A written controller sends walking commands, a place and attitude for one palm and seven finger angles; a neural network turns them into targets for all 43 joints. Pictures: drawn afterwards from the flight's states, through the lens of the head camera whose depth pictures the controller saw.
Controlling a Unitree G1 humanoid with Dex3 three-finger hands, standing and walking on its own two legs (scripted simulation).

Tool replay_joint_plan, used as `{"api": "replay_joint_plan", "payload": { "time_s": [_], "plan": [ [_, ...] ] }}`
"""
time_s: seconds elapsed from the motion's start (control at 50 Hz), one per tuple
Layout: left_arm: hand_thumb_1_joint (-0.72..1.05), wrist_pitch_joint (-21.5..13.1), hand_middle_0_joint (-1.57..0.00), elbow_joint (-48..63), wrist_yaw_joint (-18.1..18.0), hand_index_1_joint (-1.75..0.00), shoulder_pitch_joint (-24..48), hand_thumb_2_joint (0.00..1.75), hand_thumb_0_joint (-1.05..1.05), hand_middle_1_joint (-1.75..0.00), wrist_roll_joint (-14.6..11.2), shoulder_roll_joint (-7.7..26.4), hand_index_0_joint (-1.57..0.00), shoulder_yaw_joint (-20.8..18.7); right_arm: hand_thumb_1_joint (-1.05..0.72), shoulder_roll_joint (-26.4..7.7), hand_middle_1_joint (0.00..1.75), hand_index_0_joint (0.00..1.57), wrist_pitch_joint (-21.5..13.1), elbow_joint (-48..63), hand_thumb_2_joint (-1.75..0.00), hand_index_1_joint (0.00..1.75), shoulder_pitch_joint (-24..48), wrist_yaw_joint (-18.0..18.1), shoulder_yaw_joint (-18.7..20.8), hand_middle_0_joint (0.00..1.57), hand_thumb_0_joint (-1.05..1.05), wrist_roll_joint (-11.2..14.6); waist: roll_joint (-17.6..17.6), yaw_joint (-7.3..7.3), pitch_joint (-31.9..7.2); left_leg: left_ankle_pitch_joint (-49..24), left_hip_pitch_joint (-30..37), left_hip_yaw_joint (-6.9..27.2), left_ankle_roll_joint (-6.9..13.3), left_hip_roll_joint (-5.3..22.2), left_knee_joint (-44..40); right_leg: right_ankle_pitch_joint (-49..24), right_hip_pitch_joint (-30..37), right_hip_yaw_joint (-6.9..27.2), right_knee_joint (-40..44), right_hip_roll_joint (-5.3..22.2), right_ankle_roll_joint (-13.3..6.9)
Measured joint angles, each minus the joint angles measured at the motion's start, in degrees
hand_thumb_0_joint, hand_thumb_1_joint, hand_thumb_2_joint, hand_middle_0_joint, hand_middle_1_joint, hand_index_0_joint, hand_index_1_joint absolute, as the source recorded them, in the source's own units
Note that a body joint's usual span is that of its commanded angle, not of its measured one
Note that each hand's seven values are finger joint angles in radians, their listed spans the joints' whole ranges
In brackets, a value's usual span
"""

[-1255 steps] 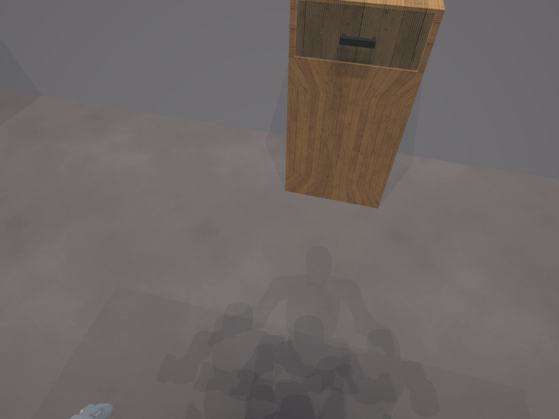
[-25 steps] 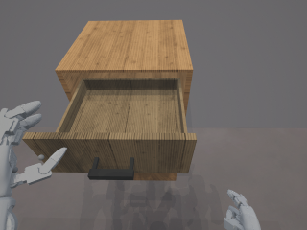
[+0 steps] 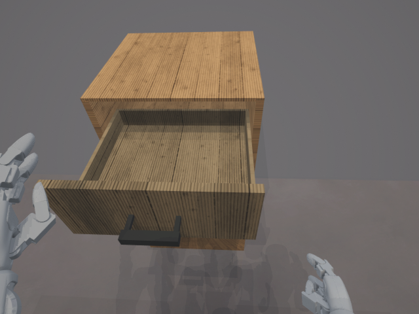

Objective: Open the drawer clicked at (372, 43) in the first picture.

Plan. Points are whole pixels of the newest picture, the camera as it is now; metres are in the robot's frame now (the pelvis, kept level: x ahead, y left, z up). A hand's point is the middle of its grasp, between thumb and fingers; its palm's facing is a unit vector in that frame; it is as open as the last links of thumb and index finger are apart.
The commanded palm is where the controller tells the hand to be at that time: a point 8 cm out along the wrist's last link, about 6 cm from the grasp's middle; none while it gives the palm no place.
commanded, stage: step back with the hand held close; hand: left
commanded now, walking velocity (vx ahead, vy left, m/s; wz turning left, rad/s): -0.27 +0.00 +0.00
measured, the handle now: (152, 228) +0.27 +0.16 +0.02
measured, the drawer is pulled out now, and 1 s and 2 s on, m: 0.28 0.28 0.28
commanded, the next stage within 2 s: stop stepping back and stand still in 1.32 s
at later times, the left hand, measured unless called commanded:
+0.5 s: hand (26, 248) +0.14 +0.24 +0.19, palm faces +0.33 -0.78 -0.53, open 7.4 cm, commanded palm +0.08 +0.29 +0.21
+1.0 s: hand out of the picture +0.09 +0.24 +0.19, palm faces +0.39 -0.80 -0.46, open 7.4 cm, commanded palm +0.02 +0.29 +0.21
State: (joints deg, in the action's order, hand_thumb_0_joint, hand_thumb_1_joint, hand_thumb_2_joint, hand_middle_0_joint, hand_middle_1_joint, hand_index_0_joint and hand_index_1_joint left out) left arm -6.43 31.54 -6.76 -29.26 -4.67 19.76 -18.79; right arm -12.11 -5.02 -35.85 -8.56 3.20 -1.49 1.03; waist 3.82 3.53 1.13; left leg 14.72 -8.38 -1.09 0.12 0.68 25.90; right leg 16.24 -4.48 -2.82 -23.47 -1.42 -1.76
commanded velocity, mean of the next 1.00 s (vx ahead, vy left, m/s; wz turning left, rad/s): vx -0.30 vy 0.00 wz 0.01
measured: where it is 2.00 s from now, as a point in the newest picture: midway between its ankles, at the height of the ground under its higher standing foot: outside the picture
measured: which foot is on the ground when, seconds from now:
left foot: down 0.00-1.00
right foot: down 0.00-1.00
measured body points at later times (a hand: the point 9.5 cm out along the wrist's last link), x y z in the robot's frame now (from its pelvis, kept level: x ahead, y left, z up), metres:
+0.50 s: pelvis -0.06 +0.01 -0.01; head -0.03 +0.01 +0.44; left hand +0.12 +0.28 +0.21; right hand +0.12 -0.24 -0.09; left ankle -0.01 +0.12 -0.74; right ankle -0.04 -0.10 -0.74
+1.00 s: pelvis -0.11 +0.01 -0.02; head -0.08 +0.02 +0.43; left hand +0.07 +0.28 +0.22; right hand +0.06 -0.22 -0.10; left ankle -0.02 +0.12 -0.73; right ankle -0.04 -0.10 -0.74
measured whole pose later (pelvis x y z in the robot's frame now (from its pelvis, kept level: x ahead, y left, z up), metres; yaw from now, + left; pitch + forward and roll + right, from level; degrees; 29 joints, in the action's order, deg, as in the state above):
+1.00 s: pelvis -0.11 +0.01 -0.02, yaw +0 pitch +1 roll -1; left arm -15.2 40.3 -9.3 -32.2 -2.2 23.9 -25.2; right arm -11.4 -5.7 -34.3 -10.4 2.5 -0.4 0.6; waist -0.5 -0.7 2.4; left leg 18.8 -28.6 -1.2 0.6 0.1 41.0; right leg 12.0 -24.6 -2.4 -35.6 -0.7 -1.4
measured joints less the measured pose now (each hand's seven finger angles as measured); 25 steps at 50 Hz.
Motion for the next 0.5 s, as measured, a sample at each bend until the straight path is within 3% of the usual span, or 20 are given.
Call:
{"api": "replay_joint_plan", "payload": {
  "time_s": [0.12,0.3,0.4,0.5],
  "plan": [
    [0.88,-3.5,-0.21,0.3,0.8,-0.31,-0.3,0.90,0.02,-0.31,0.5,1.8,-0.21,-4.3,-0.91,-0.9,0.30,0.20,1.5,2.0,-0.90,0.30,-0.4,-0.3,0.1,0.21,0.01,0.3,0.2,-1.63,-0.4,-0.3,-4.1,0.1,-0.1,0.6,1.3,-0.7,-3.8,-0.1,-0.5,-0.6,-0.1],
    [0.89,-4.3,-0.22,4.3,1.0,-0.30,-6.9,0.90,0.02,-0.30,0.9,4.4,-0.22,-3.8,-0.91,-1.8,0.30,0.20,4.2,3.8,-0.90,0.30,-0.3,0.5,2.8,0.21,0.01,0.9,-1.2,-4.58,0.0,-1.6,-8.5,-1.2,0.6,0.0,2.3,-1.1,-9.6,1.1,-3.9,0.3,0.5],
    [0.89,-4.8,-0.22,5.8,0.0,-0.31,-8.3,0.90,0.02,-0.30,0.8,6.4,-0.22,-5.7,-0.91,-1.4,0.30,0.20,4.2,4.0,-0.90,0.30,-1.1,1.0,3.3,0.20,0.01,1.0,-2.3,-4.76,0.0,-2.4,-10.6,-1.2,0.9,-0.3,3.4,-1.7,-11.9,1.0,-5.5,0.6,0.8],
    [0.89,-5.7,-0.22,6.4,-1.1,-0.31,-7.4,0.90,0.02,-0.30,1.0,6.0,-0.22,-6.5,-0.91,-0.8,0.30,0.20,3.0,4.0,-0.90,0.30,-2.0,0.9,2.7,0.20,0.01,0.9,-2.9,-4.14,-0.1,-3.3,-12.7,-1.0,1.2,-0.3,4.6,-2.5,-13.9,0.7,-6.7,0.7,0.9]
  ]
}}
